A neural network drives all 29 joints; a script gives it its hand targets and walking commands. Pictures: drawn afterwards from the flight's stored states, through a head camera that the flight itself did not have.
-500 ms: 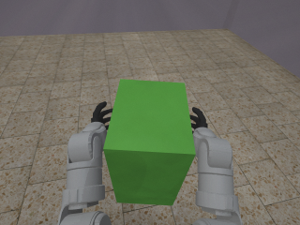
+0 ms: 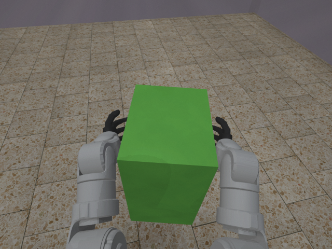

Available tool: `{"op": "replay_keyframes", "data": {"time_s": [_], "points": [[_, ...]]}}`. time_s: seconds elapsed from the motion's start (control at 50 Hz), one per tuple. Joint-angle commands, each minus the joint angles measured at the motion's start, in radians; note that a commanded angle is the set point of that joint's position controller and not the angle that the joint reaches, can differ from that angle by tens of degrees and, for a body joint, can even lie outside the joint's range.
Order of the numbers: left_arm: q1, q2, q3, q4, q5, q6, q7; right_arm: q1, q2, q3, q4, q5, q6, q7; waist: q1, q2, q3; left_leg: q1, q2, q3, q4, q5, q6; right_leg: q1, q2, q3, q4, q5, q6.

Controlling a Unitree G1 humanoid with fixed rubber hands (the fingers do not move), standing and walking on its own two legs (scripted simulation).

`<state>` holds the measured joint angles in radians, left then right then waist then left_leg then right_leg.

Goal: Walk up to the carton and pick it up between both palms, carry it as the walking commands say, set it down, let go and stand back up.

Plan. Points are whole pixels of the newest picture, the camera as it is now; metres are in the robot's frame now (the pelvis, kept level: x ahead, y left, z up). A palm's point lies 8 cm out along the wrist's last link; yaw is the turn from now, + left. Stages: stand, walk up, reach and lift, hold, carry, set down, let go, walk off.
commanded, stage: carry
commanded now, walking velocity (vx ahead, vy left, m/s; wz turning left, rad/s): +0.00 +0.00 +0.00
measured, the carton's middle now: (166, 159) +0.33 +0.01 +0.05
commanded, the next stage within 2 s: none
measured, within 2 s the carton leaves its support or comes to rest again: neither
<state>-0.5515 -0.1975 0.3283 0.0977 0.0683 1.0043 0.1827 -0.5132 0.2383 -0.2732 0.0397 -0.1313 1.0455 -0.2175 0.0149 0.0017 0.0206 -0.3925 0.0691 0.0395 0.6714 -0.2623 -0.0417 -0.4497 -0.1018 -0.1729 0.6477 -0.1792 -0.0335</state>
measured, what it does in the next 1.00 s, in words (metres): stands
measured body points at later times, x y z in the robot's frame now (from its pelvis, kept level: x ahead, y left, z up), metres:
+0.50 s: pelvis -0.02 +0.00 -0.01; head +0.02 +0.01 +0.44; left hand +0.34 +0.12 +0.06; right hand +0.32 -0.14 +0.07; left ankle +0.06 +0.15 -0.72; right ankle +0.10 -0.11 -0.72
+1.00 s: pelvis -0.02 +0.00 -0.02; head -0.01 +0.02 +0.43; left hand +0.34 +0.13 +0.06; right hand +0.32 -0.13 +0.07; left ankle +0.06 +0.15 -0.72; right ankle +0.10 -0.11 -0.72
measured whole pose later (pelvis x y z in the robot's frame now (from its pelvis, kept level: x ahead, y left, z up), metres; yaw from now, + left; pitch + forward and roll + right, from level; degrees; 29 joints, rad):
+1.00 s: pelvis -0.02 +0.00 -0.02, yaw -1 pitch -1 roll +0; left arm -0.53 -0.16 0.31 0.12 0.03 0.97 0.19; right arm -0.50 0.23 -0.25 0.09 -0.11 0.98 -0.23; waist -0.01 -0.05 0.02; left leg -0.50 0.03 -0.04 0.85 -0.33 -0.04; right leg -0.56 -0.06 -0.11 0.78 -0.21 -0.03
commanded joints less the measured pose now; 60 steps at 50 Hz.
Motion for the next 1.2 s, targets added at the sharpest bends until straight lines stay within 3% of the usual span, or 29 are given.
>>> {"op": "replay_keyframes", "data": {"time_s": [0.0,0.06,0.12,0.16,0.22,0.28,0.34,0.36,0.4,0.44,0.5,0.6,0.64,0.68,0.72,0.74,0.78,0.86,0.88,0.9,0.94,0.98,1.0,1.04,1.06,1.12,1.14,1.16,1.18], "points": [[-0.715,-0.849,-0.655,-0.082,-0.226,-0.014,-0.057,-0.737,0.815,0.645,-0.088,0.252,-0.064,0.063,-0.013,-0.048,-0.511,0.055,0.015,-0.075,-0.145,-0.203,0.047,0.207,-0.089,0.187,-0.181,-0.179,-0.016],[-0.574,-0.825,-0.642,-0.073,-0.205,-0.02,-0.053,-0.658,0.816,0.674,-0.086,0.266,-0.069,0.062,-0.013,-0.082,-0.576,0.06,0.006,-0.072,-0.093,-0.143,0.049,0.267,-0.112,0.209,-0.162,-0.038,-0.029],[-0.595,-0.811,-0.646,-0.078,-0.198,-0.022,-0.052,-0.703,0.787,0.679,-0.128,0.268,-0.079,0.063,-0.01,-0.041,-0.584,0.053,-0.002,-0.044,-0.064,-0.097,0.038,0.273,-0.125,0.212,-0.153,0.063,-0.032],[-0.589,-0.797,-0.642,-0.077,-0.194,-0.036,-0.05,-0.713,0.791,0.695,-0.115,0.276,-0.089,0.061,-0.013,-0.112,-0.583,0.032,-0.022,-0.027,-0.027,-0.131,0.039,0.279,-0.139,0.234,-0.178,0.028,-0.036],[-0.614,-0.765,-0.656,-0.132,-0.189,-0.037,-0.039,-0.681,0.784,0.696,-0.097,0.276,-0.088,0.065,-0.01,-0.077,-0.574,0.068,-0.052,0.001,-0.005,-0.156,0.032,0.211,-0.161,0.258,-0.215,-0.126,-0.055],[-0.644,-0.783,-0.656,-0.142,-0.191,-0.049,-0.039,-0.746,0.796,0.704,-0.129,0.287,-0.103,0.062,-0.013,-0.092,-0.581,0.007,-0.022,-0.058,-0.033,-0.14,0.05,0.25,-0.135,0.241,-0.18,-0.121,-0.037],[-0.559,-0.772,-0.666,-0.12,-0.187,-0.044,-0.035,-0.68,0.773,0.701,-0.126,0.282,-0.103,0.06,-0.013,-0.041,-0.582,0.022,0.014,-0.127,-0.087,-0.186,0.07,0.21,-0.082,0.19,-0.117,-0.201,-0.02],[-0.61,-0.772,-0.678,-0.147,-0.19,-0.054,-0.039,-0.741,0.767,0.707,-0.152,0.295,-0.116,0.067,-0.008,0.052,-0.574,-0.004,0.024,-0.141,-0.117,-0.186,0.071,0.211,-0.062,0.184,-0.109,-0.192,-0.014],[-0.623,-0.769,-0.676,-0.138,-0.188,-0.053,-0.033,-0.763,0.759,0.69,-0.144,0.276,-0.117,0.059,-0.009,0.058,-0.577,-0.011,0.014,-0.144,-0.118,-0.27,0.08,0.179,-0.022,0.15,-0.065,-0.253,-0.005],[-0.67,-0.774,-0.679,-0.137,-0.192,-0.055,-0.022,-0.756,0.761,0.678,-0.119,0.272,-0.118,0.055,-0.007,0.117,-0.582,0.022,0.047,-0.179,-0.148,-0.16,0.083,0.179,-0.012,0.142,-0.029,-0.147,-0.012],[-0.637,-0.774,-0.675,-0.101,-0.194,-0.054,-0.019,-0.736,0.726,0.666,-0.114,0.253,-0.12,0.047,-0.006,0.079,-0.605,0.007,0.032,-0.144,-0.09,-0.079,0.073,0.217,-0.008,0.129,-0.012,-0.05,-0.009],[-0.721,-0.751,-0.667,-0.113,-0.215,-0.059,-0.023,-0.747,0.728,0.636,-0.068,0.223,-0.126,0.031,-0.013,-0.016,-0.599,0.013,-0.004,-0.113,-0.048,-0.192,0.069,0.201,-0.061,0.205,-0.088,-0.105,-0.028],[-0.737,-0.755,-0.667,-0.086,-0.22,-0.048,-0.026,-0.745,0.729,0.608,-0.03,0.209,-0.121,0.028,-0.016,-0.009,-0.579,0.002,-0.026,-0.096,-0.015,-0.231,0.067,0.159,-0.078,0.239,-0.131,-0.209,-0.035],[-0.679,-0.771,-0.672,-0.073,-0.23,-0.041,-0.035,-0.684,0.727,0.603,-0.04,0.188,-0.116,0.021,-0.018,-0.127,-0.556,0.034,-0.061,-0.053,0.091,-0.196,0.066,0.096,-0.105,0.263,-0.195,-0.285,-0.038],[-0.662,-0.768,-0.662,-0.069,-0.228,-0.038,-0.039,-0.72,0.725,0.606,-0.063,0.199,-0.121,0.019,-0.019,-0.101,-0.57,0.078,-0.077,-0.021,0.102,-0.162,0.057,0.08,-0.127,0.271,-0.216,-0.293,-0.044],[-0.664,-0.773,-0.657,-0.054,-0.226,-0.036,-0.039,-0.754,0.722,0.606,-0.071,0.203,-0.121,0.015,-0.021,-0.14,-0.568,0.081,-0.077,-0.027,0.132,-0.18,0.063,0.056,-0.115,0.245,-0.204,-0.327,-0.035],[-0.688,-0.749,-0.646,-0.07,-0.215,-0.037,-0.031,-0.73,0.719,0.594,-0.033,0.191,-0.115,0.014,-0.024,-0.101,-0.553,0.075,-0.06,-0.075,0.057,-0.166,0.085,0.063,-0.085,0.213,-0.143,-0.28,-0.021],[-0.68,-0.755,-0.644,-0.052,-0.201,-0.04,-0.028,-0.724,0.722,0.612,-0.006,0.203,-0.113,0.031,-0.004,0.214,-0.484,-0.12,0.103,-0.345,-0.231,-0.304,0.137,0.134,0.074,0.094,0.179,-0.151,0.015],[-0.617,-0.766,-0.639,-0.053,-0.199,-0.037,-0.028,-0.7,0.731,0.639,-0.031,0.217,-0.109,0.035,0.006,0.238,-0.539,-0.108,0.096,-0.297,-0.197,-0.274,0.122,0.178,0.051,0.127,0.166,-0.125,0.003],[-0.738,-0.774,-0.641,-0.079,-0.204,-0.047,-0.022,-0.8,0.75,0.642,-0.046,0.222,-0.119,0.038,0.007,0.214,-0.517,-0.123,0.081,-0.272,-0.178,-0.222,0.111,0.197,0.059,0.114,0.115,-0.117,0.002],[-0.673,-0.787,-0.644,-0.117,-0.197,-0.041,-0.021,-0.733,0.77,0.638,-0.063,0.227,-0.11,0.047,0.011,0.21,-0.541,-0.124,0.039,-0.204,-0.123,-0.207,0.079,0.234,0.024,0.149,0.04,-0.093,-0.021],[-0.748,-0.761,-0.624,-0.081,-0.184,-0.047,-0.014,-0.814,0.755,0.63,-0.042,0.233,-0.113,0.044,-0.002,0.043,-0.499,-0.123,-0.03,-0.13,-0.032,-0.188,0.052,0.199,-0.039,0.234,-0.073,-0.114,-0.039],[-0.719,-0.749,-0.641,-0.102,-0.19,-0.04,-0.017,-0.732,0.739,0.605,-0.031,0.223,-0.107,0.047,-0.004,0.075,-0.495,-0.097,-0.051,-0.11,-0.018,-0.263,0.056,0.155,-0.061,0.27,-0.103,-0.257,-0.054],[-0.666,-0.764,-0.633,-0.066,-0.18,-0.037,-0.023,-0.76,0.747,0.625,-0.051,0.231,-0.108,0.049,-0.013,-0.106,-0.512,0.025,-0.09,-0.043,0.177,-0.197,0.046,0.039,-0.108,0.314,-0.217,-0.365,-0.061],[-0.622,-0.771,-0.644,-0.076,-0.188,-0.03,-0.027,-0.696,0.736,0.608,-0.05,0.228,-0.106,0.05,-0.016,-0.065,-0.532,0.079,-0.083,-0.05,0.164,-0.183,0.064,0.025,-0.102,0.295,-0.202,-0.32,-0.058],[-0.605,-0.767,-0.639,-0.049,-0.202,-0.031,-0.032,-0.665,0.727,0.597,-0.026,0.209,-0.106,0.038,-0.018,-0.088,-0.561,0.073,-0.07,-0.086,0.087,-0.18,0.075,0.081,-0.096,0.303,-0.196,-0.306,-0.044],[-0.657,-0.761,-0.629,-0.065,-0.196,-0.043,-0.03,-0.758,0.73,0.612,-0.068,0.212,-0.117,0.034,-0.018,-0.14,-0.555,0.027,-0.055,-0.105,0.022,-0.165,0.078,0.138,-0.083,0.29,-0.17,-0.263,-0.042],[-0.611,-0.768,-0.629,-0.052,-0.205,-0.037,-0.035,-0.713,0.73,0.616,-0.067,0.211,-0.111,0.031,-0.015,-0.114,-0.549,0.005,-0.047,-0.12,-0.015,-0.182,0.077,0.138,-0.064,0.267,-0.147,-0.274,-0.036],[-0.586,-0.755,-0.635,-0.067,-0.212,-0.038,-0.034,-0.666,0.728,0.619,-0.044,0.216,-0.112,0.031,-0.012,-0.018,-0.556,-0.023,-0.021,-0.175,-0.079,-0.197,0.083,0.179,-0.035,0.231,-0.085,-0.233,-0.021]]}}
